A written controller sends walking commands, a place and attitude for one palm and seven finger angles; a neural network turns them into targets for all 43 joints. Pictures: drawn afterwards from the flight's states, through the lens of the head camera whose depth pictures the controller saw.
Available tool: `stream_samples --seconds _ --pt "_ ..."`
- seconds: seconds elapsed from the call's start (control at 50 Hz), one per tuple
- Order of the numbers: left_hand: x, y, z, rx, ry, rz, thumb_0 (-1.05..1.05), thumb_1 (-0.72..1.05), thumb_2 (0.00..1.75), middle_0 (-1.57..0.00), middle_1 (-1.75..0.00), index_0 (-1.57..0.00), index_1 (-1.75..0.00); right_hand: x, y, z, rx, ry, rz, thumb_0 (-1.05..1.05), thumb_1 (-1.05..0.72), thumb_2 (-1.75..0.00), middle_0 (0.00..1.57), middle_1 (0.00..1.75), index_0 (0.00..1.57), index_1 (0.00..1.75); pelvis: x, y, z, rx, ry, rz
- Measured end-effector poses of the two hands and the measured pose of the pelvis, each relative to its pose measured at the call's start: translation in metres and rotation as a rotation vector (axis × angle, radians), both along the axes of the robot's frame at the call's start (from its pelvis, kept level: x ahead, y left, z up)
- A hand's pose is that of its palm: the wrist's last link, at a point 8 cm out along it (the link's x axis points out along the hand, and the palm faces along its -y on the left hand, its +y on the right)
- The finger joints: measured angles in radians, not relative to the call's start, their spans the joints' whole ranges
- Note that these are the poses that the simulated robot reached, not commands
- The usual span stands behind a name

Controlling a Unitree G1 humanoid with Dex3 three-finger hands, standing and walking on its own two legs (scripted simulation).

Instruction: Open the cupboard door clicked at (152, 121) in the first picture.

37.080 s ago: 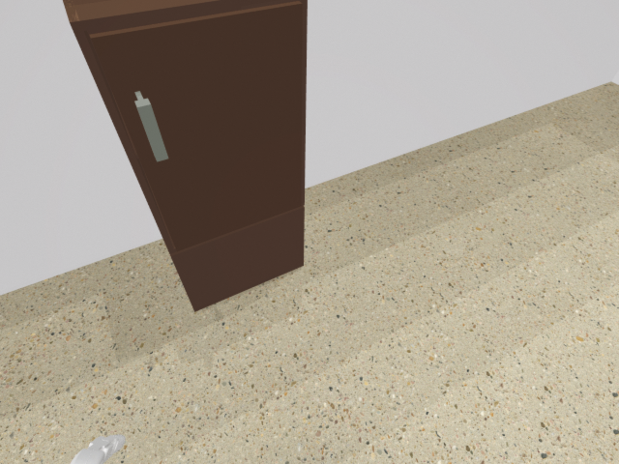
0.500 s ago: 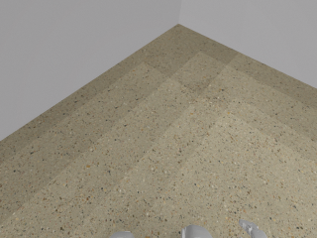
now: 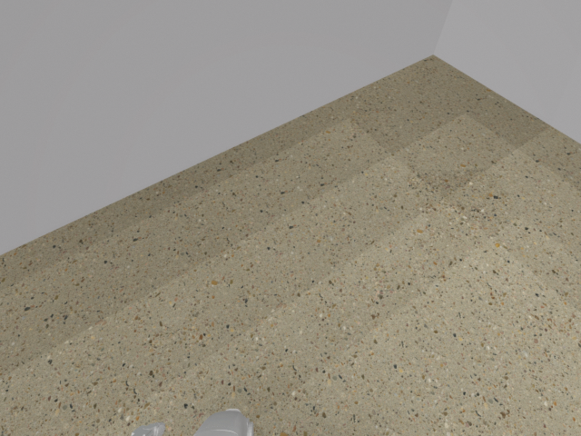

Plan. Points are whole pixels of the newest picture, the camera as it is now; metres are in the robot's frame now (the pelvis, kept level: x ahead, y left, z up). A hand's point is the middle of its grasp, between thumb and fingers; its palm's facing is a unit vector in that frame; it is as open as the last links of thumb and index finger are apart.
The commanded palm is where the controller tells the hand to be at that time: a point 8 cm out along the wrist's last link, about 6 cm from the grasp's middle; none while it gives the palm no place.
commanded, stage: turn to face it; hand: left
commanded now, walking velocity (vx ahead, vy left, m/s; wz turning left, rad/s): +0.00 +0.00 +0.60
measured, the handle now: out of the picture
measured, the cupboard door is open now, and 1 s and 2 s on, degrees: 42 42 42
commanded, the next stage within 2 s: none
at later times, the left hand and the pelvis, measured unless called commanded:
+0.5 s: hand out of the picture +0.08 +0.22 -0.16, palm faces +0.27 -0.92 -0.29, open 7.4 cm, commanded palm none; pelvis +0.02 -0.02 -0.01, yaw +16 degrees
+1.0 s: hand out of the picture -0.06 +0.20 -0.19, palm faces +0.60 -0.76 -0.24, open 7.4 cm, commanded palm none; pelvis +0.02 +0.00 -0.01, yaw +36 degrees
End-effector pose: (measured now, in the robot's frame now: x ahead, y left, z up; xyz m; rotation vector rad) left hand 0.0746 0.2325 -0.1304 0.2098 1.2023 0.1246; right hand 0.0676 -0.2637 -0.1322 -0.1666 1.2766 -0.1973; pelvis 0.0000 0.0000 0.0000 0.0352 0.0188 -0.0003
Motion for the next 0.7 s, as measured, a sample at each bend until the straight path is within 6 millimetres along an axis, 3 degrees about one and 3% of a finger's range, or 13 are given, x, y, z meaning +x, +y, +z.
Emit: stream_samples --seconds 0.14,0.22,0.32,0.42,0.5,0.6,0.7 --pt "-0.039 0.041 -0.031 -0.013 0.066 0.141 0.0 0.9 0.9 -0.2 -0.3 -0.21 -0.3 0.061 0.032 0.002 -0.047 -0.104 0.157 0.0 -0.91 -0.9 0.19 0.3 0.2 0.3 0.003 0.019 -0.018 -0.024 0.003 0.094" --pt "-0.042 0.056 -0.024 0.007 0.07 0.189 0.01 0.91 0.9 -0.2 -0.3 -0.2 -0.29 0.069 0.044 0.012 -0.058 -0.11 0.204 0.0 -0.91 -0.9 0.2 0.3 0.21 0.3 0.004 0.02 -0.009 -0.041 0.007 0.133" --pt "-0.03 0.061 -0.006 0.025 0.002 0.224 0.01 0.91 0.9 -0.2 -0.3 -0.2 -0.29 0.07 0.045 0.014 -0.047 -0.075 0.243 0.0 -0.91 -0.9 0.2 0.3 0.21 0.3 0.007 0.015 -0.001 -0.051 0.009 0.183" --pt "-0.016 0.049 0.005 0.05 -0.057 0.247 0.01 0.91 0.9 -0.2 -0.3 -0.2 -0.29 0.069 0.032 0.003 -0.023 -0.036 0.265 0.0 -0.91 -0.9 0.2 0.3 0.21 0.3 0.012 0.0 -0.002 -0.044 0.006 0.237" --pt "-0.012 0.032 0.009 0.083 -0.107 0.27 0.0 0.91 0.9 -0.2 -0.3 -0.2 -0.29 0.077 0.014 -0.016 0.003 -0.009 0.281 0.0 -0.91 -0.9 0.2 0.3 0.21 0.3 0.019 -0.02 -0.012 -0.023 0.013 0.287" --pt "-0.036 0.005 0.016 0.082 -0.075 0.338 0.0 0.9 0.9 -0.2 -0.3 -0.2 -0.29 0.097 0.003 -0.017 0.01 0.024 0.334 0.0 -0.91 -0.9 0.2 0.3 0.21 0.3 0.022 -0.03 -0.005 -0.012 -0.004 0.365" --pt "-0.065 -0.016 0.013 0.039 -0.017 0.424 0.0 0.9 0.9 -0.2 -0.3 -0.2 -0.29 0.122 0.011 -0.006 0.011 0.029 0.407 0.0 -0.91 -0.9 0.19 0.3 0.2 0.3 0.028 -0.034 0.003 0.006 0.002 0.439"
